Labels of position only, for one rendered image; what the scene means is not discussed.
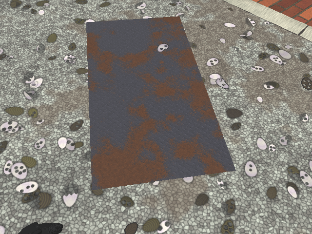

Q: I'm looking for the left robot hand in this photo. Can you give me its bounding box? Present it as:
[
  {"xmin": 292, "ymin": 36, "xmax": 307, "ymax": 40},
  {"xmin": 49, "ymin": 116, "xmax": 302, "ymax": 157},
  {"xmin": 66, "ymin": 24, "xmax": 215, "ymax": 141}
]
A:
[{"xmin": 18, "ymin": 221, "xmax": 63, "ymax": 234}]

